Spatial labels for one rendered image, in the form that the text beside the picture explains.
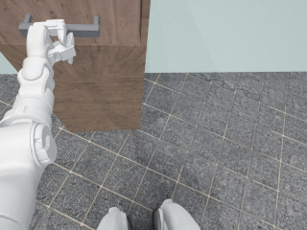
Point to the drawer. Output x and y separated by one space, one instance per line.
119 20

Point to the left robot upper arm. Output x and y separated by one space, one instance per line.
25 151

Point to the left robot forearm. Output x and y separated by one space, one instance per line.
34 102

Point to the cabinet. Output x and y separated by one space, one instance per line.
102 90

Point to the left robot shin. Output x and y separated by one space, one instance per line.
113 209

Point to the robot left thigh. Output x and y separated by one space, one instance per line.
114 221

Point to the left robot hand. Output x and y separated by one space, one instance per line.
39 42

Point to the handle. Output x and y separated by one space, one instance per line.
78 30

